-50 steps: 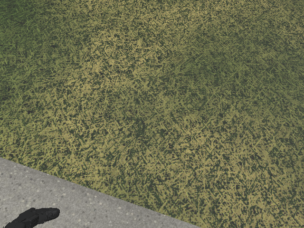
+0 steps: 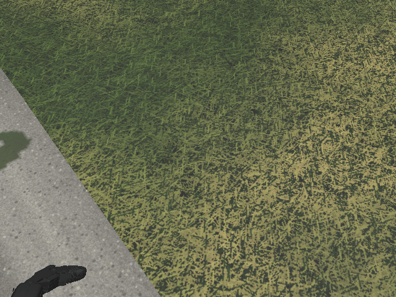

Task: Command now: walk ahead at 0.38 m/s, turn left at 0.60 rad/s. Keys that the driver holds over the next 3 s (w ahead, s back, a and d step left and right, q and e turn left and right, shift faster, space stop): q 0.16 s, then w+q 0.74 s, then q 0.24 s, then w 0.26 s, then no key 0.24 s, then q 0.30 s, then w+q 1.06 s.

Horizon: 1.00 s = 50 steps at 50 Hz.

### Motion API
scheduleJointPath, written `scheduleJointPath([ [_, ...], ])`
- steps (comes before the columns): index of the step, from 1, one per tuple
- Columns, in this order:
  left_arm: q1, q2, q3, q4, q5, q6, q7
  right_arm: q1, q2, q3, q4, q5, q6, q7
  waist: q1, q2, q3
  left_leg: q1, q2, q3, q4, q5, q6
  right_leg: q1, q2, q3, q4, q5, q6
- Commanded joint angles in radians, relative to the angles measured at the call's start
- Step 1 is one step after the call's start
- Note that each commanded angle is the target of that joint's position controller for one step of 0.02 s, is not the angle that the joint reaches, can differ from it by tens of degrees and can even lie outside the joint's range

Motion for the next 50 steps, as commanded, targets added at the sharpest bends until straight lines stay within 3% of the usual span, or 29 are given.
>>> scheduleJointPath([
  [1, -0.049, 0.119, 0.036, -0.08, 0.002, -0.026, 0.006, -0.037, -0.187, -0.059, -0.054, -0.001, -0.006, -0.008, 0.046, 0.186, 0.001, -0.079, 0.216, -0.223, -0.037, 0.259, 0.138, 0.111, 0.025, -0.011, -0.04, -0.009, -0.02],
  [3, 0.07, 0.144, 0.055, -0.052, 0.019, -0.032, 0.017, -0.069, -0.15, -0.05, -0.067, 0.0, 0.006, -0.011, 0.109, 0.184, -0.063, -0.095, 0.142, -0.199, 0.124, 0.4, 0.079, 0.294, 0.025, -0.039, -0.116, 0.063, -0.057],
  [4, 0.179, 0.193, 0.07, -0.046, 0.034, -0.034, 0.024, -0.073, -0.101, -0.034, -0.089, -0.013, 0.008, -0.013, 0.152, 0.112, -0.19, -0.172, 0.075, -0.148, 0.341, 0.311, 0.031, 0.505, -0.105, 0.066, -0.091, 0.189, -0.111],
  [5, 0.262, 0.273, 0.085, -0.034, 0.053, -0.018, 0.031, 0.046, -0.022, -0.01, -0.11, -0.009, 0.006, -0.018, 0.109, -0.199, -0.339, -0.482, -0.068, -0.033, 0.688, -0.237, -0.05, 0.828, -0.368, 0.433, -0.115, 0.323, -0.276],
  [6, 0.258, 0.216, 0.072, -0.031, 0.025, -0.007, 0.025, 0.127, -0.107, -0.025, -0.092, 0.002, 0.004, -0.016, 0.083, -0.252, -0.361, -0.582, -0.027, -0.057, 0.881, -0.355, -0.078, 0.82, -0.442, 0.624, -0.178, 0.24, -0.335],
  [7, 0.203, 0.14, 0.051, -0.053, 0.017, 0.003, 0.031, 0.061, -0.172, -0.045, -0.079, 0.011, 0.015, -0.015, 0.094, -0.147, -0.25, -0.617, 0.02, -0.05, 0.945, -0.29, -0.092, 0.721, -0.402, 0.481, -0.186, 0.21, -0.306],
  [8, 0.156, 0.103, 0.04, -0.062, 0.019, 0.014, 0.037, -0.01, -0.189, -0.052, -0.084, 0.006, 0.027, -0.018, 0.096, -0.077, -0.183, -0.605, 0.054, -0.004, 0.936, -0.235, -0.1, 0.621, -0.354, 0.323, -0.186, 0.252, -0.277],
  [9, 0.137, 0.086, 0.035, -0.054, 0.017, 0.021, 0.04, -0.041, -0.184, -0.055, -0.092, -0.003, 0.035, -0.019, 0.085, -0.049, -0.147, -0.588, 0.091, 0.013, 0.894, -0.183, -0.098, 0.537, -0.311, 0.239, -0.204, 0.2, -0.259],
  [10, 0.132, 0.084, 0.034, -0.044, 0.018, 0.022, 0.043, -0.054, -0.166, -0.054, -0.1, -0.001, 0.043, -0.016, 0.074, -0.061, -0.12, -0.551, 0.125, 0.027, 0.846, -0.139, -0.087, 0.463, -0.277, 0.182, -0.248, 0.067, -0.245],
  [12, 0.145, 0.107, 0.042, -0.022, 0.014, 0.014, 0.048, -0.084, -0.106, -0.036, -0.117, 0.005, 0.05, -0.004, 0.086, -0.097, -0.073, -0.53, 0.14, 0.067, 0.761, -0.08, -0.07, 0.392, -0.258, 0.136, -0.35, -0.149, -0.253],
  [14, 0.165, 0.127, 0.051, -0.006, 0.009, 0.002, 0.053, -0.14, -0.085, -0.026, -0.143, 0.001, 0.044, 0.001, 0.103, -0.071, -0.055, -0.566, 0.158, 0.069, 0.68, -0.04, -0.062, 0.415, -0.288, 0.124, -0.4, -0.175, -0.274],
  [17, 0.176, 0.148, 0.059, 0.01, 0.003, -0.007, 0.052, -0.182, -0.078, -0.02, -0.158, -0.003, 0.031, 0.012, 0.112, -0.032, -0.061, -0.602, 0.177, 0.068, 0.585, 0.062, -0.055, 0.477, -0.309, 0.06, -0.421, -0.129, -0.275],
  [22, 0.204, 0.181, 0.066, 0.034, 0.0, 0.002, 0.042, -0.28, -0.058, -0.008, -0.179, 0.005, 0.018, 0.036, 0.144, -0.025, -0.01, -0.57, 0.171, 0.12, 0.397, 0.188, -0.041, 0.499, -0.281, -0.091, -0.429, -0.066, -0.236],
  [27, 0.253, 0.221, 0.078, 0.06, -0.025, 0.025, 0.032, -0.353, -0.068, -0.008, -0.213, 0.005, 0.023, 0.057, 0.155, -0.04, 0.025, -0.513, 0.142, 0.185, 0.275, 0.108, 0.002, 0.564, -0.305, -0.167, -0.374, -0.005, -0.199],
  [29, 0.232, 0.245, 0.083, 0.058, -0.039, 0.036, 0.033, -0.286, -0.101, -0.028, -0.203, -0.004, 0.029, 0.059, 0.089, -0.045, -0.017, -0.369, 0.083, 0.239, 0.204, 0.07, 0.042, 0.557, -0.295, -0.226, -0.231, 0.258, -0.168],
  [30, 0.222, 0.23, 0.078, 0.057, -0.044, 0.04, 0.035, -0.162, -0.14, -0.054, -0.164, -0.004, 0.033, 0.056, 0.016, -0.021, -0.086, -0.169, 0.03, 0.269, 0.141, 0.117, 0.075, 0.498, -0.254, -0.29, -0.036, 0.415, -0.139],
  [31, 0.235, 0.183, 0.059, 0.046, -0.022, 0.036, 0.04, 0.038, -0.215, -0.093, -0.103, 0.006, 0.04, 0.041, -0.069, 0.038, -0.185, 0.131, 0.028, 0.196, 0.137, 0.13, 0.123, 0.314, -0.201, -0.318, 0.238, 0.345, -0.091],
  [32, 0.242, 0.062, 0.018, -0.029, 0.031, 0.02, 0.041, 0.076, -0.354, -0.121, -0.101, 0.017, 0.038, 0.026, -0.016, 0.348, -0.205, 0.391, 0.3, -0.338, 0.043, 0.008, 0.28, -0.149, -0.044, -0.308, 0.618, -0.381, -0.011],
  [33, 0.181, 0.102, 0.018, -0.048, 0.008, -0.011, 0.035, 0.061, -0.292, -0.091, -0.147, 0.01, 0.007, 0.039, -0.04, 0.272, -0.324, 0.439, 0.394, -0.653, -0.101, -0.134, 0.362, -0.298, 0.014, -0.042, 0.776, -0.53, -0.016],
  [34, 0.117, 0.173, 0.036, -0.069, -0.032, -0.03, 0.024, 0.028, -0.215, -0.066, -0.137, 0.001, -0.015, 0.049, -0.044, 0.203, -0.214, 0.383, 0.38, -0.518, -0.116, -0.048, 0.323, -0.377, -0.035, -0.011, 0.782, -0.439, -0.037],
  [35, 0.129, 0.164, 0.03, -0.064, -0.03, -0.042, 0.02, -0.006, -0.184, -0.056, -0.135, 0.0, -0.024, 0.05, -0.008, 0.17, -0.16, 0.278, 0.34, -0.401, -0.102, 0.045, 0.291, -0.329, -0.072, -0.006, 0.703, -0.361, -0.054],
  [36, 0.138, 0.16, 0.031, -0.048, -0.006, -0.044, 0.023, -0.067, -0.159, -0.048, -0.14, 0.0, -0.024, 0.048, 0.03, 0.115, -0.118, 0.171, 0.301, -0.315, -0.101, 0.14, 0.263, -0.266, -0.101, -0.001, 0.616, -0.304, -0.048],
  [37, 0.147, 0.16, 0.035, -0.038, 0.009, -0.038, 0.024, -0.113, -0.135, -0.036, -0.15, -0.01, -0.025, 0.042, 0.06, 0.111, -0.092, 0.09, 0.27, -0.257, -0.125, 0.222, 0.246, -0.199, -0.117, 0.004, 0.557, -0.249, -0.044],
  [38, 0.158, 0.155, 0.034, -0.038, 0.011, -0.031, 0.02, -0.136, -0.148, -0.036, -0.157, -0.018, -0.028, 0.036, 0.082, 0.143, -0.086, 0.024, 0.269, -0.249, -0.138, 0.299, 0.258, -0.147, -0.109, -0.001, 0.527, -0.227, -0.028],
  [40, 0.155, 0.129, 0.027, -0.032, 0.021, -0.018, 0.018, -0.145, -0.16, -0.039, -0.147, -0.015, -0.033, 0.024, 0.093, 0.109, -0.071, -0.052, 0.239, -0.179, -0.152, 0.383, 0.258, -0.103, -0.084, -0.022, 0.43, -0.177, 0.004],
  [43, 0.036, 0.075, 0.005, -0.061, 0.021, -0.011, 0.02, -0.103, -0.185, -0.048, -0.112, -0.006, -0.033, 0.007, 0.056, 0.1, -0.024, -0.122, 0.183, -0.11, -0.158, 0.331, 0.22, -0.061, -0.039, -0.03, 0.189, 0.002, 0.029],
  [45, -0.028, 0.062, -0.003, -0.081, 0.014, -0.013, 0.016, -0.071, -0.197, -0.054, -0.087, -0.001, -0.03, 0.001, 0.03, 0.115, -0.008, -0.152, 0.167, -0.101, -0.154, 0.273, 0.194, -0.005, -0.009, -0.028, 0.066, 0.099, 0.029],
  [47, -0.065, 0.076, 0.002, -0.1, 0.013, -0.017, 0.014, -0.044, -0.202, -0.059, -0.061, -0.001, -0.024, -0.002, 0.021, 0.125, 0.005, -0.158, 0.169, -0.121, -0.11, 0.344, 0.166, 0.042, 0.018, -0.021, 0.0, 0.147, 0.017],
  [50, -0.028, 0.117, 0.023, -0.1, 0.017, -0.022, 0.013, -0.044, -0.187, -0.062, -0.045, 0.001, -0.008, -0.013, 0.047, 0.16, -0.027, -0.096, 0.182, -0.186, 0.013, 0.416, 0.121, 0.102, 0.028, 0.013, -0.045, 0.112, -0.017],
])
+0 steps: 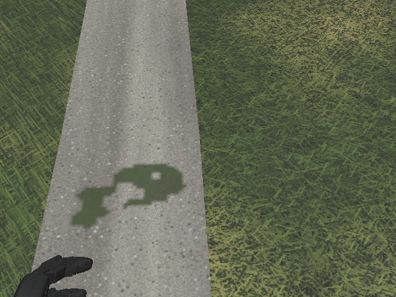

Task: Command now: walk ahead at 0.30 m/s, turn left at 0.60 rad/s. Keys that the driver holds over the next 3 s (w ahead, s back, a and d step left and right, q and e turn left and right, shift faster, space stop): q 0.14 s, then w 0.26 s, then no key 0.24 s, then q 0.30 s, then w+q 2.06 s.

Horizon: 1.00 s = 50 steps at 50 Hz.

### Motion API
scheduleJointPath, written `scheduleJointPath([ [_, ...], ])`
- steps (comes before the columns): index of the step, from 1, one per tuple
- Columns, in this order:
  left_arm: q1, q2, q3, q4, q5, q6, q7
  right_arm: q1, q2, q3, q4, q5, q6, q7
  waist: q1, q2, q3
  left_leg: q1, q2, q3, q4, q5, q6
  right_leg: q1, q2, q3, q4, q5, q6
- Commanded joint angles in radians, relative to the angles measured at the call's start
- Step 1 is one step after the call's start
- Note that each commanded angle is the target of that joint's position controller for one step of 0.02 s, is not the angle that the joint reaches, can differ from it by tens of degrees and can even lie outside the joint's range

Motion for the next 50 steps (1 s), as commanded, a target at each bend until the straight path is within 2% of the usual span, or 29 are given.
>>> scheduleJointPath([
  [1, 0.012, 0.132, 0.049, -0.059, 0.001, -0.017, 0.004, -0.04, -0.165, -0.055, -0.055, 0.0, 0.003, -0.016, 0.068, 0.179, -0.057, -0.073, 0.209, -0.202, 0.041, 0.454, 0.097, 0.181, 0.033, -0.011, -0.026, -0.022, -0.034],
  [3, 0.136, 0.161, 0.066, -0.037, 0.019, -0.022, 0.016, -0.074, -0.111, -0.039, -0.078, -0.001, 0.01, -0.015, 0.134, 0.152, -0.155, -0.107, 0.113, -0.171, 0.251, 0.465, 0.031, 0.409, -0.018, -0.018, -0.092, 0.135, -0.084],
  [4, 0.235, 0.225, 0.077, -0.039, 0.036, -0.019, 0.024, -0.014, -0.041, -0.015, -0.101, -0.023, 0.013, -0.015, 0.133, -0.035, -0.318, -0.27, 0.025, -0.099, 0.552, 0.061, -0.026, 0.703, -0.236, 0.17, -0.015, 0.464, -0.162],
  [5, 0.257, 0.234, 0.08, -0.024, 0.028, 0.006, 0.02, 0.19, -0.038, -0.006, -0.086, 0.0, 0.015, -0.009, 0.058, -0.305, -0.48, -0.495, -0.052, -0.042, 0.841, -0.431, -0.075, 0.924, -0.468, 0.548, -0.066, 0.431, -0.357],
  [6, 0.209, 0.168, 0.067, -0.05, 0.005, 0.023, 0.02, 0.18, -0.147, -0.031, -0.055, 0.013, 0.024, -0.01, 0.069, -0.165, -0.423, -0.552, 0.031, -0.063, 0.948, -0.335, -0.1, 0.825, -0.442, 0.554, -0.128, 0.182, -0.343],
  [7, 0.166, 0.108, 0.05, -0.068, 0.002, 0.035, 0.029, 0.049, -0.187, -0.044, -0.071, 0.016, 0.039, -0.014, 0.099, -0.089, -0.292, -0.586, 0.064, -0.008, 0.964, -0.26, -0.113, 0.711, -0.38, 0.389, -0.151, 0.067, -0.298],
  [8, 0.136, 0.081, 0.04, -0.058, 0.003, 0.044, 0.032, -0.004, -0.184, -0.045, -0.075, 0.008, 0.054, -0.021, 0.096, -0.028, -0.216, -0.572, 0.099, 0.021, 0.914, -0.202, -0.115, 0.586, -0.313, 0.283, -0.189, -0.081, -0.269],
  [11, 0.127, 0.114, 0.05, -0.019, 0.006, 0.039, 0.035, -0.029, -0.101, -0.024, -0.092, -0.006, 0.064, -0.016, 0.072, -0.098, -0.107, -0.461, 0.135, 0.075, 0.752, -0.126, -0.087, 0.348, -0.227, 0.171, -0.324, -0.379, -0.253],
  [15, 0.145, 0.14, 0.063, 0.011, -0.016, 0.013, 0.031, -0.091, -0.047, 0.004, -0.094, -0.021, 0.03, -0.003, 0.09, -0.055, -0.115, -0.406, 0.156, 0.088, 0.501, -0.04, -0.051, 0.37, -0.252, 0.126, -0.385, -0.359, -0.288],
  [20, 0.172, 0.179, 0.071, 0.039, -0.036, 0.026, 0.017, -0.153, -0.06, 0.011, -0.089, -0.01, 0.003, 0.02, 0.104, -0.05, -0.084, -0.291, 0.14, 0.145, 0.251, 0.065, -0.031, 0.353, -0.249, 0.067, -0.393, -0.352, -0.27],
  [22, 0.176, 0.172, 0.064, 0.055, -0.038, 0.04, 0.012, -0.153, -0.051, 0.012, -0.082, -0.016, 0.001, 0.022, 0.085, -0.03, -0.072, -0.203, 0.114, 0.178, 0.116, 0.133, -0.022, 0.342, -0.231, 0.031, -0.331, -0.29, -0.246],
  [24, 0.188, 0.124, 0.041, 0.069, -0.031, 0.046, 0.008, -0.111, -0.065, 0.003, -0.07, -0.024, 0.006, 0.017, 0.052, -0.033, -0.109, -0.038, 0.098, 0.168, 0.012, 0.165, 0.0, 0.304, -0.183, -0.018, -0.215, -0.165, -0.183],
  [25, 0.179, 0.064, 0.019, 0.061, -0.013, 0.041, 0.006, -0.073, -0.105, -0.008, -0.073, -0.026, 0.012, 0.007, 0.041, 0.027, -0.152, 0.063, 0.193, 0.055, -0.02, 0.272, 0.028, 0.261, -0.122, -0.083, -0.088, -0.185, -0.117],
  [26, 0.21, 0.0, -0.004, 0.032, 0.015, 0.031, 0.005, -0.097, -0.2, -0.024, -0.091, -0.038, 0.026, 0.0, 0.093, 0.247, -0.168, 0.135, 0.348, -0.17, -0.048, 0.332, 0.128, 0.096, 0.006, -0.203, 0.088, -0.375, -0.034],
  [27, 0.165, 0.064, 0.005, 0.028, 0.013, 0.032, 0.013, -0.065, -0.167, -0.02, -0.086, -0.037, 0.03, 0.003, 0.028, 0.264, -0.143, 0.118, 0.423, -0.273, -0.102, 0.353, 0.22, 0.006, 0.006, -0.152, 0.23, -0.578, -0.002],
  [28, 0.172, 0.119, 0.022, 0.028, -0.003, 0.037, 0.014, -0.059, -0.143, -0.011, -0.078, -0.039, 0.023, 0.007, 0.026, 0.248, -0.117, 0.122, 0.427, -0.263, -0.1, 0.442, 0.24, -0.054, -0.013, -0.115, 0.369, -0.643, 0.007],
  [30, 0.21, 0.13, 0.033, 0.053, -0.011, 0.052, 0.018, -0.105, -0.126, -0.007, -0.07, -0.023, 0.011, 0.012, 0.056, 0.199, -0.111, 0.106, 0.378, -0.157, -0.08, 0.583, 0.205, -0.07, -0.046, -0.082, 0.44, -0.586, 0.01],
  [31, 0.207, 0.118, 0.032, 0.058, -0.009, 0.058, 0.02, -0.141, -0.111, -0.002, -0.069, -0.02, 0.008, 0.009, 0.072, 0.178, -0.107, 0.074, 0.362, -0.114, -0.083, 0.649, 0.188, -0.037, -0.062, -0.071, 0.414, -0.527, 0.015],
  [33, 0.202, 0.064, 0.017, 0.065, -0.005, 0.065, 0.022, -0.206, -0.084, 0.007, -0.065, -0.034, 0.009, 0.006, 0.102, 0.164, -0.114, -0.035, 0.293, -0.015, -0.076, 0.729, 0.163, 0.112, -0.05, -0.09, 0.296, -0.415, 0.027],
  [35, 0.162, 0.062, 0.014, 0.051, -0.005, 0.072, 0.03, -0.216, -0.122, -0.009, -0.059, -0.034, 0.018, 0.005, 0.092, 0.197, -0.119, -0.069, 0.262, 0.003, -0.061, 0.77, 0.167, 0.196, -0.005, -0.116, 0.199, -0.343, 0.032],
  [37, 0.134, 0.086, 0.02, 0.033, -0.011, 0.081, 0.039, -0.199, -0.158, -0.026, -0.049, -0.019, 0.03, 0.004, 0.077, 0.2, -0.122, -0.049, 0.283, -0.045, -0.044, 0.755, 0.183, 0.202, 0.016, -0.106, 0.15, -0.324, 0.024],
  [39, 0.113, 0.093, 0.023, 0.02, -0.013, 0.086, 0.042, -0.198, -0.16, -0.031, -0.042, -0.003, 0.04, 0.0, 0.072, 0.19, -0.112, -0.041, 0.294, -0.097, -0.021, 0.672, 0.18, 0.206, 0.021, -0.09, 0.085, -0.317, 0.005],
  [42, 0.16, 0.118, 0.04, 0.026, 0.001, 0.08, 0.044, -0.225, -0.134, -0.026, -0.042, 0.006, 0.047, -0.01, 0.119, 0.15, -0.128, -0.12, 0.23, -0.126, 0.057, 0.422, 0.1, 0.395, -0.006, -0.07, -0.141, -0.06, -0.045],
  [43, 0.199, 0.178, 0.055, 0.021, 0.016, 0.08, 0.052, -0.212, -0.083, -0.012, -0.051, -0.013, 0.043, -0.013, 0.118, 0.047, -0.184, -0.217, 0.161, -0.08, 0.175, 0.242, 0.045, 0.542, -0.145, 0.045, -0.134, 0.15, -0.095],
  [44, 0.201, 0.242, 0.073, 0.024, 0.024, 0.09, 0.06, -0.159, -0.027, 0.001, -0.059, -0.016, 0.041, -0.017, 0.092, -0.187, -0.182, -0.396, 0.016, 0.064, 0.355, -0.146, -0.027, 0.61, -0.33, 0.213, -0.159, 0.32, -0.246],
  [45, 0.226, 0.184, 0.062, 0.024, 0.02, 0.09, 0.062, -0.165, -0.104, -0.02, -0.054, -0.02, 0.042, -0.019, 0.134, -0.188, -0.186, -0.467, 0.024, 0.069, 0.593, -0.371, -0.075, 0.599, -0.429, 0.323, -0.198, 0.326, -0.367],
  [46, 0.195, 0.146, 0.049, 0.015, 0.017, 0.084, 0.064, -0.145, -0.155, -0.045, -0.035, -0.006, 0.048, -0.017, 0.117, -0.109, -0.16, -0.497, 0.052, 0.036, 0.735, -0.333, -0.089, 0.575, -0.397, 0.26, -0.196, 0.288, -0.362],
  [48, 0.115, 0.117, 0.046, 0.005, 0.001, 0.08, 0.066, -0.119, -0.145, -0.054, -0.014, 0.002, 0.071, -0.021, 0.081, -0.073, -0.127, -0.531, 0.098, 0.043, 0.747, -0.202, -0.11, 0.543, -0.308, 0.123, -0.218, 0.041, -0.277],
  [50, 0.134, 0.119, 0.048, 0.02, -0.01, 0.08, 0.071, -0.168, -0.106, -0.043, -0.034, 0.004, 0.079, -0.012, 0.106, -0.1, -0.081, -0.545, 0.12, 0.092, 0.69, -0.1, -0.118, 0.504, -0.271, 0.086, -0.308, -0.301, -0.253],
])
Over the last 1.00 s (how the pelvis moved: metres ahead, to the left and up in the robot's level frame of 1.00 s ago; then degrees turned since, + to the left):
0.42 0.13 0.00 35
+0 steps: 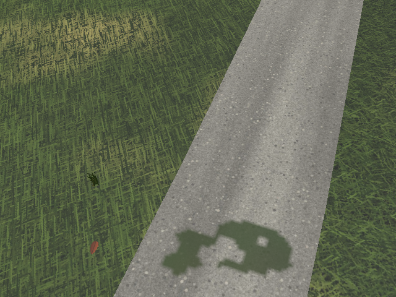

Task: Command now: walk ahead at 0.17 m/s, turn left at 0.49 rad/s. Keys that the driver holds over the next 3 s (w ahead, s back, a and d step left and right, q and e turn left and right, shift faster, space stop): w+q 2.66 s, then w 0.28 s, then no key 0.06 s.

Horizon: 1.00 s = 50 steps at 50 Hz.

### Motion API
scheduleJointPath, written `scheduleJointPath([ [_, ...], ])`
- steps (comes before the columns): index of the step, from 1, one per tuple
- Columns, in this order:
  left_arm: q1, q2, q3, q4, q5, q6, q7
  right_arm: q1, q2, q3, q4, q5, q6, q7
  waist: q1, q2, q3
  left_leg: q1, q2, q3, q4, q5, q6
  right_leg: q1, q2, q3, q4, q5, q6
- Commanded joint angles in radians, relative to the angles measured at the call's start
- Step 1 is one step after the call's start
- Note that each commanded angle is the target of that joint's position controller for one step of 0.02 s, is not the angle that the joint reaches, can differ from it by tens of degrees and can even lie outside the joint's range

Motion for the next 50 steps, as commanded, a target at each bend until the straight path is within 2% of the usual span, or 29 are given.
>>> scheduleJointPath([
  [1, 0.033, 0.152, 0.043, -0.031, -0.012, -0.01, 0.015, -0.038, -0.07, -0.022, -0.092, 0.005, -0.004, 0.009, 0.048, -0.202, -0.059, -0.191, 0.073, 0.011, 0.005, 0.09, -0.018, 0.189, -0.268, 0.248, -0.266, -0.146, -0.183],
  [5, 0.062, 0.189, 0.061, -0.019, -0.012, -0.032, 0.016, -0.093, -0.035, -0.007, -0.125, -0.005, -0.031, 0.033, 0.071, -0.162, -0.065, -0.158, 0.11, 0.036, -0.169, 0.158, 0.001, 0.223, -0.292, 0.184, -0.307, -0.153, -0.176],
  [7, 0.066, 0.21, 0.072, -0.013, -0.017, -0.041, 0.006, -0.101, -0.023, 0.0, -0.133, -0.006, -0.039, 0.045, 0.068, -0.157, -0.054, -0.105, 0.119, 0.058, -0.251, 0.177, 0.022, 0.195, -0.295, 0.137, -0.318, -0.14, -0.169],
  [11, 0.075, 0.235, 0.086, 0.001, -0.037, -0.046, -0.023, -0.097, -0.037, -0.002, -0.137, 0.0, -0.038, 0.059, 0.055, -0.155, -0.03, 0.0, 0.111, 0.103, -0.371, 0.183, 0.062, 0.16, -0.308, 0.075, -0.307, -0.152, -0.154],
  [14, 0.055, 0.228, 0.086, 0.013, -0.054, -0.036, -0.034, -0.017, -0.043, -0.011, -0.105, -0.001, -0.032, 0.062, -0.008, -0.119, -0.032, 0.178, 0.07, 0.162, -0.508, 0.233, 0.107, 0.087, -0.294, -0.002, -0.197, -0.176, -0.109],
  [15, 0.06, 0.196, 0.075, 0.016, -0.046, -0.036, -0.035, 0.068, -0.074, -0.03, -0.073, 0.003, -0.03, 0.056, -0.047, -0.087, -0.062, 0.322, 0.032, 0.173, -0.526, 0.218, 0.134, 0.012, -0.259, -0.053, -0.071, -0.12, -0.081],
  [16, 0.049, 0.131, 0.052, 0.007, -0.024, -0.039, -0.038, 0.228, -0.142, -0.064, -0.029, 0.016, -0.03, 0.045, -0.117, 0.038, -0.114, 0.517, 0.07, 0.052, -0.592, 0.176, 0.192, -0.114, -0.18, -0.136, 0.237, -0.055, -0.026],
  [17, -0.008, 0.056, 0.026, -0.087, 0.011, -0.054, -0.034, 0.294, -0.295, -0.091, -0.043, 0.012, -0.043, 0.036, -0.107, 0.325, -0.123, 0.691, 0.328, -0.523, -0.754, 0.007, 0.372, -0.52, -0.008, -0.13, 0.657, -0.369, 0.066],
  [18, -0.059, 0.127, 0.039, -0.1, -0.024, -0.082, -0.035, 0.259, -0.228, -0.067, -0.069, 0.005, -0.078, 0.052, -0.124, 0.171, -0.14, 0.681, 0.397, -0.715, -0.867, -0.144, 0.448, -0.669, 0.008, 0.096, 0.796, -0.386, 0.051],
  [19, -0.062, 0.17, 0.049, -0.106, -0.055, -0.104, -0.046, 0.213, -0.162, -0.043, -0.073, -0.001, -0.101, 0.056, -0.093, 0.149, -0.07, 0.638, 0.385, -0.616, -0.875, -0.082, 0.414, -0.698, -0.043, 0.128, 0.791, -0.292, 0.02],
  [20, -0.028, 0.18, 0.052, -0.082, -0.047, -0.117, -0.05, 0.169, -0.109, -0.026, -0.08, -0.002, -0.112, 0.056, -0.059, 0.112, -0.038, 0.585, 0.339, -0.502, -0.854, 0.029, 0.374, -0.656, -0.077, 0.132, 0.74, -0.197, 0.007],
  [22, -0.017, 0.178, 0.058, -0.055, -0.002, -0.121, -0.05, 0.095, -0.074, -0.009, -0.096, -0.008, -0.107, 0.046, -0.015, 0.049, -0.017, 0.488, 0.258, -0.344, -0.86, 0.247, 0.313, -0.545, -0.1, 0.135, 0.605, -0.062, 0.014],
  [23, -0.012, 0.166, 0.057, -0.055, -0.002, -0.118, -0.054, 0.089, -0.094, -0.011, -0.103, -0.013, -0.109, 0.039, 0.001, 0.075, -0.023, 0.454, 0.251, -0.317, -0.866, 0.356, 0.316, -0.504, -0.085, 0.124, 0.566, -0.015, 0.029],
  [25, -0.038, 0.14, 0.05, -0.061, -0.001, -0.108, -0.055, 0.104, -0.111, -0.018, -0.099, -0.008, -0.113, 0.025, 0.0, 0.038, -0.022, 0.425, 0.22, -0.246, -0.872, 0.487, 0.309, -0.472, -0.055, 0.109, 0.455, 0.072, 0.061],
  [28, -0.14, 0.089, 0.032, -0.094, -0.006, -0.103, -0.057, 0.144, -0.124, -0.024, -0.076, -0.003, -0.111, 0.009, -0.028, 0.039, 0.005, 0.351, 0.17, -0.181, -0.866, 0.501, 0.275, -0.398, -0.005, 0.101, 0.225, 0.22, 0.083],
  [31, -0.23, 0.075, 0.023, -0.131, -0.016, -0.105, -0.067, 0.2, -0.131, -0.029, -0.041, 0.004, -0.108, 0.004, -0.06, 0.052, 0.027, 0.32, 0.174, -0.197, -0.861, 0.467, 0.253, -0.337, 0.019, 0.107, 0.107, 0.301, 0.077],
  [34, -0.248, 0.099, 0.03, -0.15, -0.019, -0.115, -0.073, 0.217, -0.127, -0.033, -0.015, 0.011, -0.103, -0.003, -0.054, 0.055, 0.035, 0.371, 0.205, -0.247, -0.814, 0.471, 0.235, -0.312, 0.015, 0.145, 0.039, 0.315, 0.05],
  [37, -0.184, 0.131, 0.045, -0.139, -0.018, -0.125, -0.07, 0.207, -0.126, -0.039, -0.007, 0.006, -0.086, -0.007, -0.022, 0.09, 0.006, 0.432, 0.223, -0.282, -0.721, 0.636, 0.215, -0.222, 0.027, 0.13, 0.029, 0.194, 0.017],
  [38, -0.1, 0.157, 0.061, -0.12, -0.017, -0.127, -0.063, 0.195, -0.122, -0.037, -0.013, 0.0, -0.08, -0.005, 0.018, 0.105, -0.051, 0.431, 0.196, -0.272, -0.626, 0.792, 0.199, -0.099, 0.049, 0.099, 0.021, 0.158, -0.006],
  [39, 0.036, 0.188, 0.078, -0.094, -0.014, -0.128, -0.054, 0.17, -0.102, -0.026, -0.026, -0.005, -0.077, 0.001, 0.092, 0.098, -0.157, 0.368, 0.136, -0.236, -0.447, 0.84, 0.164, 0.122, 0.021, 0.102, 0.017, 0.187, -0.041],
  [40, 0.213, 0.244, 0.088, -0.083, 0.004, -0.123, -0.044, 0.172, -0.044, -0.002, -0.055, -0.027, -0.077, 0.006, 0.149, -0.003, -0.343, 0.182, 0.061, -0.201, -0.151, 0.593, 0.13, 0.453, -0.16, 0.295, 0.07, 0.115, -0.104],
  [41, 0.255, 0.278, 0.094, -0.053, 0.01, -0.114, -0.053, 0.349, 0.051, 0.023, -0.07, 0.01, -0.087, 0.01, 0.046, -0.377, -0.483, -0.181, -0.077, -0.144, 0.187, -0.115, 0.068, 0.748, -0.396, 0.817, -0.064, -0.127, -0.258],
  [42, 0.225, 0.175, 0.071, -0.068, -0.01, -0.112, -0.054, 0.32, -0.066, 0.006, -0.038, 0.031, -0.09, 0.008, 0.073, -0.279, -0.401, -0.273, 0.002, -0.176, 0.301, -0.072, 0.063, 0.679, -0.382, 0.865, -0.137, -0.298, -0.23],
  [43, 0.168, 0.119, 0.057, -0.075, -0.016, -0.103, -0.044, 0.198, -0.121, -0.009, -0.054, 0.031, -0.089, 0.011, 0.092, -0.185, -0.243, -0.303, 0.044, -0.133, 0.3, 0.02, 0.06, 0.527, -0.346, 0.67, -0.158, -0.279, -0.192],
  [44, 0.121, 0.114, 0.054, -0.071, -0.009, -0.097, -0.04, 0.131, -0.121, -0.009, -0.066, 0.017, -0.089, 0.008, 0.074, -0.097, -0.15, -0.264, 0.087, -0.095, 0.267, 0.091, 0.06, 0.372, -0.311, 0.54, -0.176, -0.147, -0.173],
  [45, 0.099, 0.106, 0.053, -0.059, 0.0, -0.095, -0.037, 0.09, -0.108, -0.012, -0.078, 0.002, -0.091, 0.01, 0.054, -0.082, -0.094, -0.231, 0.118, -0.09, 0.222, 0.131, 0.065, 0.257, -0.281, 0.459, -0.199, -0.044, -0.169],
  [46, 0.087, 0.096, 0.048, -0.053, 0.011, -0.1, -0.033, 0.102, -0.086, -0.011, -0.079, 0.006, -0.086, 0.016, 0.027, -0.097, -0.076, -0.181, 0.144, -0.093, 0.197, 0.154, 0.072, 0.185, -0.258, 0.388, -0.23, 0.009, -0.166],
  [48, 0.079, 0.092, 0.052, -0.033, -0.003, -0.113, -0.031, 0.104, -0.039, -0.001, -0.086, 0.015, -0.07, 0.02, 0.011, -0.126, -0.048, -0.17, 0.166, -0.073, 0.138, 0.154, 0.071, 0.13, -0.252, 0.296, -0.282, 0.061, -0.183],
  [50, 0.083, 0.116, 0.06, -0.014, -0.013, -0.121, -0.03, 0.056, -0.015, 0.008, -0.111, 0.008, -0.061, 0.021, 0.011, -0.107, -0.013, -0.215, 0.181, -0.063, 0.057, 0.186, 0.062, 0.112, -0.262, 0.227, -0.321, 0.114, -0.192],
])
Over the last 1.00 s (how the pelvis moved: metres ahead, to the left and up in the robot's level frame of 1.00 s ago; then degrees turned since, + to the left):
0.26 0.01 0.00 21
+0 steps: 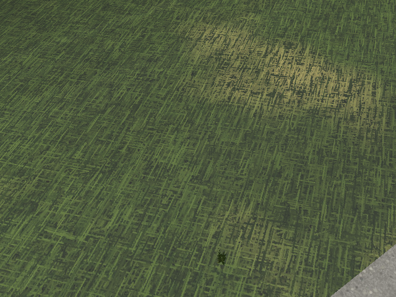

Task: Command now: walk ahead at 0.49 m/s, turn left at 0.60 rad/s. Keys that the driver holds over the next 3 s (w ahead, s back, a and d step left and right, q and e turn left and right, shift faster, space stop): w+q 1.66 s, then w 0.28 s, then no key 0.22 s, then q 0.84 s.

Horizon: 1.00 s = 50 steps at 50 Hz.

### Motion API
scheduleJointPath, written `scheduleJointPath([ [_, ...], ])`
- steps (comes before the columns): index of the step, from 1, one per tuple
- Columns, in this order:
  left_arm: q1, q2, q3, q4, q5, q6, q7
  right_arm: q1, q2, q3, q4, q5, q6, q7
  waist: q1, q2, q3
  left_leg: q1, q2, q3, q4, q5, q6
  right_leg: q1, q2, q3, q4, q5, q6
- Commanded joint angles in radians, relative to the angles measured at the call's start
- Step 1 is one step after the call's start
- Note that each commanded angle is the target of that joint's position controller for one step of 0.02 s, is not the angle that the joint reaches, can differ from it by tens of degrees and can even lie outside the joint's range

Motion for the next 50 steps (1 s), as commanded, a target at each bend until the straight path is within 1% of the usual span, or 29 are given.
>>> scheduleJointPath([
  [1, -0.04, 0.137, 0.034, -0.045, -0.009, -0.025, 0.005, -0.002, -0.033, -0.005, -0.086, -0.008, -0.001, 0.004, -0.016, -0.112, -0.016, -0.125, 0.081, -0.052, -0.085, 0.083, -0.009, 0.066, -0.323, 0.227, -0.249, 0.114, -0.194],
  [6, -0.022, 0.172, 0.04, -0.031, -0.011, -0.01, 0.009, -0.131, -0.017, 0.007, -0.111, -0.007, -0.022, 0.038, 0.029, -0.088, 0.007, -0.08, 0.051, 0.027, -0.37, 0.351, -0.001, 0.108, -0.267, 0.022, -0.247, 0.229, -0.145],
  [10, 0.045, 0.214, 0.051, -0.007, -0.031, 0.016, 0.011, -0.233, -0.025, 0.005, -0.158, -0.003, -0.021, 0.063, 0.055, -0.093, 0.035, -0.075, 0.022, 0.079, -0.507, 0.329, 0.031, 0.231, -0.303, -0.033, -0.21, 0.299, -0.112],
  [12, 0.046, 0.244, 0.059, -0.007, -0.041, 0.032, 0.015, -0.209, -0.059, -0.012, -0.167, -0.01, -0.016, 0.068, 0.019, -0.117, 0.0, -0.004, -0.033, 0.126, -0.531, 0.229, 0.067, 0.29, -0.313, -0.067, -0.1, 0.58, -0.092],
  [13, 0.043, 0.258, 0.063, -0.009, -0.045, 0.041, 0.018, -0.145, -0.088, -0.029, -0.158, -0.012, -0.011, 0.067, -0.025, -0.131, -0.048, 0.089, -0.073, 0.153, -0.536, 0.179, 0.091, 0.301, -0.308, -0.086, 0.019, 0.733, -0.08],
  [14, 0.029, 0.254, 0.06, -0.015, -0.05, 0.05, 0.022, -0.004, -0.128, -0.055, -0.122, -0.01, -0.007, 0.062, -0.11, -0.12, -0.12, 0.278, -0.122, 0.175, -0.583, 0.202, 0.125, 0.249, -0.285, -0.117, 0.21, 0.8, -0.057],
  [15, 0.042, 0.218, 0.044, -0.024, -0.034, 0.049, 0.028, 0.183, -0.194, -0.092, -0.07, -0.005, 0.004, 0.045, -0.196, -0.068, -0.211, 0.58, -0.114, 0.099, -0.602, 0.22, 0.167, 0.054, -0.25, -0.124, 0.485, 0.636, -0.016],
  [16, 0.123, 0.065, -0.005, -0.081, 0.018, 0.034, 0.02, 0.175, -0.317, -0.11, -0.068, 0.007, 0.003, 0.031, -0.083, 0.226, -0.266, 0.9, 0.153, -0.426, -0.658, 0.098, 0.322, -0.4, -0.081, -0.096, 0.859, -0.274, 0.05],
  [17, 0.062, 0.111, -0.01, -0.107, -0.01, -0.004, 0.009, 0.188, -0.273, -0.089, -0.119, -0.002, -0.02, 0.041, -0.123, 0.166, -0.458, 0.988, 0.268, -0.823, -0.838, -0.121, 0.431, -0.544, 0.001, 0.165, 1.033, -0.441, 0.051],
  [18, -0.047, 0.189, 0.01, -0.134, -0.051, -0.026, 0.0, 0.16, -0.196, -0.066, -0.105, -0.013, -0.039, 0.047, -0.151, 0.076, -0.328, 0.919, 0.242, -0.693, -0.876, -0.077, 0.365, -0.637, -0.056, 0.207, 1.03, -0.338, 0.029],
  [19, -0.067, 0.172, 0.002, -0.141, -0.05, -0.04, 0.0, 0.117, -0.169, -0.057, -0.1, -0.013, -0.049, 0.047, -0.116, 0.033, -0.226, 0.784, 0.203, -0.566, -0.872, 0.008, 0.33, -0.62, -0.098, 0.201, 0.945, -0.253, 0.012],
  [20, -0.063, 0.166, 0.002, -0.127, -0.024, -0.044, 0.007, 0.044, -0.139, -0.047, -0.107, -0.014, -0.051, 0.045, -0.069, -0.028, -0.165, 0.642, 0.162, -0.467, -0.869, 0.13, 0.3, -0.553, -0.134, 0.203, 0.852, -0.198, 0.017],
  [21, -0.049, 0.176, 0.009, -0.119, -0.008, -0.037, 0.008, -0.004, -0.114, -0.036, -0.12, -0.025, -0.053, 0.041, -0.033, -0.015, -0.138, 0.54, 0.132, -0.397, -0.883, 0.246, 0.29, -0.478, -0.154, 0.211, 0.79, -0.16, 0.023],
  [22, -0.036, 0.177, 0.011, -0.115, -0.003, -0.025, 0.005, -0.028, -0.11, -0.032, -0.128, -0.032, -0.052, 0.036, -0.012, -0.002, -0.127, 0.478, 0.117, -0.37, -0.903, 0.302, 0.29, -0.431, -0.157, 0.209, 0.759, -0.142, 0.033],
  [25, -0.058, 0.133, 0.0, -0.119, 0.011, 0.001, 0.005, -0.016, -0.132, -0.037, -0.108, -0.024, -0.057, 0.019, -0.004, -0.022, -0.09, 0.354, 0.084, -0.274, -0.926, 0.421, 0.296, -0.392, -0.138, 0.173, 0.618, -0.07, 0.081],
  [30, -0.247, 0.086, -0.023, -0.166, 0.002, 0.001, -0.004, 0.051, -0.158, -0.046, -0.065, -0.014, -0.045, -0.001, -0.077, 0.008, -0.034, 0.266, 0.008, -0.202, -0.918, 0.26, 0.22, -0.296, -0.063, 0.157, 0.255, 0.248, 0.107],
  [32, -0.284, 0.101, -0.018, -0.182, -0.008, -0.005, -0.01, 0.086, -0.159, -0.048, -0.043, -0.009, -0.043, 0.0, -0.092, 0.018, -0.029, 0.286, 0.025, -0.244, -0.89, 0.208, 0.209, -0.271, -0.049, 0.175, 0.2, 0.271, 0.098],
  [35, -0.28, 0.136, -0.002, -0.188, -0.013, -0.016, -0.017, 0.102, -0.14, -0.045, -0.027, -0.006, -0.034, -0.003, -0.079, 0.046, -0.036, 0.373, 0.056, -0.331, -0.796, 0.181, 0.193, -0.256, -0.045, 0.202, 0.145, 0.181, 0.068],
  [37, -0.205, 0.151, 0.012, -0.172, -0.016, -0.024, -0.015, 0.088, -0.131, -0.044, -0.027, -0.008, -0.025, -0.004, -0.035, 0.079, -0.051, 0.39, 0.051, -0.363, -0.724, 0.219, 0.171, -0.162, -0.037, 0.181, 0.113, 0.1, 0.035],
  [38, -0.115, 0.173, 0.027, -0.15, -0.009, -0.029, -0.009, 0.086, -0.098, -0.033, -0.03, -0.012, -0.024, -0.002, 0.009, 0.074, -0.101, 0.367, 0.007, -0.338, -0.629, 0.264, 0.142, -0.022, -0.047, 0.172, 0.089, 0.1, 0.006],
  [39, 0.027, 0.221, 0.043, -0.138, 0.008, -0.034, -0.002, 0.091, -0.036, -0.009, -0.045, -0.023, -0.026, 0.002, 0.069, -0.013, -0.232, 0.266, -0.053, -0.265, -0.367, 0.179, 0.101, 0.222, -0.196, 0.312, 0.103, 0.054, -0.057],
  [40, 0.13, 0.302, 0.063, -0.106, 0.019, -0.02, -0.002, 0.219, 0.015, 0.008, -0.071, 0.006, -0.033, 0.001, 0.024, -0.339, -0.371, -0.08, -0.192, -0.124, -0.031, -0.223, 0.022, 0.549, -0.427, 0.781, -0.005, -0.203, -0.223],
  [41, 0.123, 0.222, 0.048, -0.11, -0.007, -0.016, -0.01, 0.217, -0.084, -0.006, -0.053, 0.016, -0.034, -0.004, 0.038, -0.293, -0.323, -0.219, -0.117, -0.143, 0.12, -0.232, 0.005, 0.538, -0.458, 0.927, -0.071, -0.442, -0.223],
  [42, 0.081, 0.161, 0.031, -0.121, -0.01, -0.009, -0.004, 0.114, -0.143, -0.024, -0.059, 0.01, -0.029, -0.004, 0.063, -0.201, -0.2, -0.255, -0.081, -0.129, 0.163, -0.141, -0.003, 0.429, -0.42, 0.78, -0.088, -0.43, -0.182],
  [43, 0.032, 0.141, 0.023, -0.127, -0.001, -0.002, 0.0, 0.053, -0.145, -0.026, -0.07, -0.003, -0.024, -0.007, 0.051, -0.133, -0.129, -0.225, -0.047, -0.092, 0.151, -0.069, -0.008, 0.314, -0.381, 0.642, -0.094, -0.297, -0.154],
  [44, 0.005, 0.121, 0.017, -0.119, 0.004, 0.002, 0.003, 0.012, -0.131, -0.028, -0.082, -0.014, -0.025, -0.004, 0.038, -0.118, -0.072, -0.206, -0.019, -0.09, 0.107, -0.02, -0.008, 0.22, -0.343, 0.541, -0.112, -0.169, -0.149],
  [45, -0.006, 0.107, 0.011, -0.113, 0.011, 0.001, 0.008, 0.012, -0.111, -0.028, -0.086, -0.01, -0.023, 0.002, 0.016, -0.142, -0.056, -0.161, 0.008, -0.088, 0.075, 0.014, -0.005, 0.162, -0.313, 0.459, -0.132, -0.084, -0.138],
  [47, -0.004, 0.097, 0.012, -0.096, 0.002, -0.007, 0.011, 0.019, -0.069, -0.02, -0.087, 0.0, -0.014, 0.009, 0.005, -0.164, -0.048, -0.132, 0.027, -0.062, 0.023, 0.031, -0.006, 0.124, -0.289, 0.351, -0.173, 0.006, -0.143],
  [50, 0.016, 0.137, 0.027, -0.067, -0.005, -0.014, 0.012, -0.035, -0.033, -0.007, -0.116, -0.008, -0.006, 0.014, 0.007, -0.13, -0.026, -0.178, 0.044, -0.046, -0.088, 0.088, -0.02, 0.127, -0.309, 0.252, -0.211, 0.137, -0.169],
])
Over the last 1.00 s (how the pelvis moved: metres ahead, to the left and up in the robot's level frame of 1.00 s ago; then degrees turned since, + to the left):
0.41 0.17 0.00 34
